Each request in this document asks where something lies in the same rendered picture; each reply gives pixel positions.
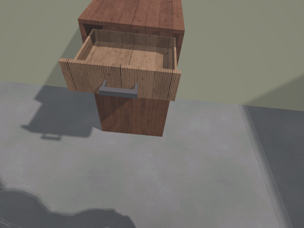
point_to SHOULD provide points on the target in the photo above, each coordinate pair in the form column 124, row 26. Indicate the drawer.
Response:
column 124, row 59

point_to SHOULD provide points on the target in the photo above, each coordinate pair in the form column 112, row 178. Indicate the cabinet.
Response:
column 141, row 116

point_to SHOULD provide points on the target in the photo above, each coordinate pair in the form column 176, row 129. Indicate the handle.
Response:
column 119, row 92

